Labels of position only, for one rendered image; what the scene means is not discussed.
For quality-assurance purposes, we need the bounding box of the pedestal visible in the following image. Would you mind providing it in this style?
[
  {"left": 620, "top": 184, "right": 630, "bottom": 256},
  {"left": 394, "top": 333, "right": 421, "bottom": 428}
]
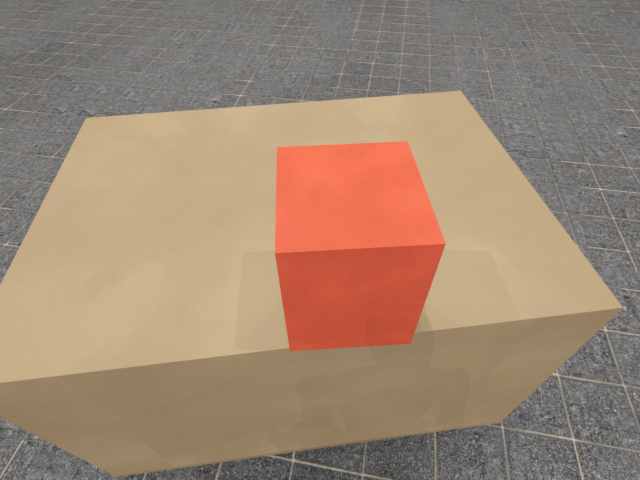
[{"left": 0, "top": 91, "right": 623, "bottom": 477}]

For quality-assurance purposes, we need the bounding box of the carton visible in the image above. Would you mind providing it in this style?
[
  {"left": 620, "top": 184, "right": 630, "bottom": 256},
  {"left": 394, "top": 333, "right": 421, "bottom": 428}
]
[{"left": 275, "top": 141, "right": 446, "bottom": 351}]

